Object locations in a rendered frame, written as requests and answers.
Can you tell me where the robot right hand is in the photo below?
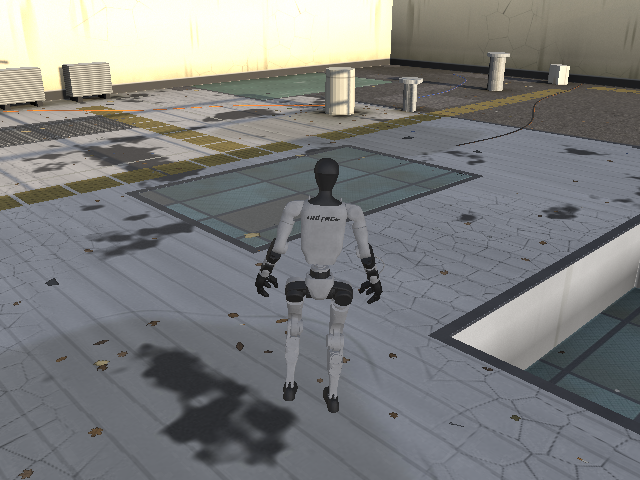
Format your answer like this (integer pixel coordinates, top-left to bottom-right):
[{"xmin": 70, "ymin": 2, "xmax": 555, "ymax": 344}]
[{"xmin": 359, "ymin": 280, "xmax": 383, "ymax": 304}]

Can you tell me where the robot left upper arm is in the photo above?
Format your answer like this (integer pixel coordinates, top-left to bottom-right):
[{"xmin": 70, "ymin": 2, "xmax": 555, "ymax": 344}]
[{"xmin": 272, "ymin": 200, "xmax": 304, "ymax": 254}]

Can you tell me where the right robot forearm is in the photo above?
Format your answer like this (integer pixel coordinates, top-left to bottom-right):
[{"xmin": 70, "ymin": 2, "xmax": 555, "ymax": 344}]
[{"xmin": 361, "ymin": 243, "xmax": 380, "ymax": 284}]

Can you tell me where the robot left thigh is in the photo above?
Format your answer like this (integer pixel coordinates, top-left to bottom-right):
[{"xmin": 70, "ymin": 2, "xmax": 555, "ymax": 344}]
[{"xmin": 285, "ymin": 277, "xmax": 306, "ymax": 337}]

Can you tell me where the robot head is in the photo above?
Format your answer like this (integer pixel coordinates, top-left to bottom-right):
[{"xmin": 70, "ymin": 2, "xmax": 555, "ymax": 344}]
[{"xmin": 308, "ymin": 158, "xmax": 342, "ymax": 206}]

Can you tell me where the left robot forearm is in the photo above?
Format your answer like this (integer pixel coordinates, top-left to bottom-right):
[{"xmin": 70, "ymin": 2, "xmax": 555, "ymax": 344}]
[{"xmin": 259, "ymin": 238, "xmax": 281, "ymax": 278}]

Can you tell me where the robot left hand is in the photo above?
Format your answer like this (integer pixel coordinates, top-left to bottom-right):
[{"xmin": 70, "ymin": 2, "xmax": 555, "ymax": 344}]
[{"xmin": 255, "ymin": 273, "xmax": 278, "ymax": 297}]

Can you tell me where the robot right upper arm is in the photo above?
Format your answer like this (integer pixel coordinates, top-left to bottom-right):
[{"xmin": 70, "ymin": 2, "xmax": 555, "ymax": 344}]
[{"xmin": 345, "ymin": 203, "xmax": 371, "ymax": 259}]

